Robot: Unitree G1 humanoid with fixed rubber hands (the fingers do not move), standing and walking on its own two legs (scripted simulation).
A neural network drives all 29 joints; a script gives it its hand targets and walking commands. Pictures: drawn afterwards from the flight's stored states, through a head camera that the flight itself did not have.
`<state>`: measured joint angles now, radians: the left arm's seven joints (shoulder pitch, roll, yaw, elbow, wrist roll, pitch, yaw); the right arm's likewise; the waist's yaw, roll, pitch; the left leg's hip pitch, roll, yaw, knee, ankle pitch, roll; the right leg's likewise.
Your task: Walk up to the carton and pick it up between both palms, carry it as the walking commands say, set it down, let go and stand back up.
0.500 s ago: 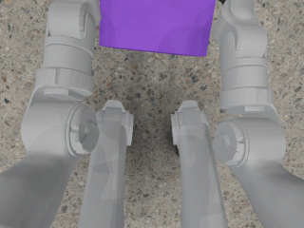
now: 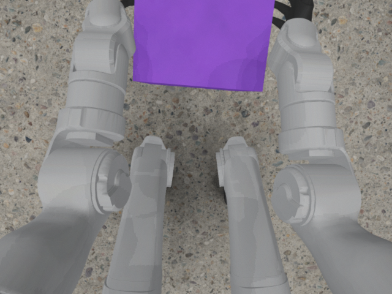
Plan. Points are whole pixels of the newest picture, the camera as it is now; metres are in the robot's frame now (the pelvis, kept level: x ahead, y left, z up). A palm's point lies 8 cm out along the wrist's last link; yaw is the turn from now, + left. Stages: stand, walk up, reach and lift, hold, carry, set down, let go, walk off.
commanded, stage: reach and lift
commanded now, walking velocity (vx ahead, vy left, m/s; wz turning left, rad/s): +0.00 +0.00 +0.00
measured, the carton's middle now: (201, 18) +0.57 -0.01 -0.17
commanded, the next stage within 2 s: none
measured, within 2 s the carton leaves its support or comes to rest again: neither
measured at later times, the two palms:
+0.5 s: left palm out of the picture +0.52 +0.13 -0.01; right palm (317, 19) +0.50 -0.14 -0.01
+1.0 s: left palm out of the picture +0.49 +0.12 +0.10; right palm out of the picture +0.47 -0.15 +0.09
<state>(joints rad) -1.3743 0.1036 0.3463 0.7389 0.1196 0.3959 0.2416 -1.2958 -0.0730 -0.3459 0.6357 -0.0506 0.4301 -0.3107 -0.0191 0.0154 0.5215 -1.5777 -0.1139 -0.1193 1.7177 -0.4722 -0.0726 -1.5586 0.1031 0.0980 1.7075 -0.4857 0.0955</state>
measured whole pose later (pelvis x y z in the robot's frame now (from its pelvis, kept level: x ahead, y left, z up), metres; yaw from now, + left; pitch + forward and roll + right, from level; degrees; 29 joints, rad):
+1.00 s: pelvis +0.06 -0.01 +0.12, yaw +0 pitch +24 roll +0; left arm -0.86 -0.07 0.43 0.85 0.26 0.33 0.19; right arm -0.77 0.11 -0.39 0.74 -0.18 0.38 -0.27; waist -0.03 0.00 -0.10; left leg -1.24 -0.10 -0.14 1.24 -0.41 -0.05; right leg -1.23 0.08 0.12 1.24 -0.43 0.06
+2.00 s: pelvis +0.14 +0.00 +0.24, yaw +0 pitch +7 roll +0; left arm -0.37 -0.18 0.35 0.52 0.32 0.43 0.03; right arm -0.34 0.17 -0.29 0.48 -0.28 0.47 -0.06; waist -0.04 -0.01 -0.10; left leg -0.41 -0.05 -0.15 0.53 -0.24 -0.02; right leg -0.40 0.03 0.14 0.52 -0.25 0.03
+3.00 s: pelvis +0.13 +0.00 +0.26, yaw +0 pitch -7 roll +0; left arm -0.36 -0.18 0.29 0.36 0.35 0.74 0.01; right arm -0.34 0.17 -0.23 0.35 -0.32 0.76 -0.03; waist 0.01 -0.01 -0.01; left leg -0.05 -0.03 -0.14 0.36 -0.19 -0.02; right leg -0.04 0.02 0.13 0.36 -0.19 0.02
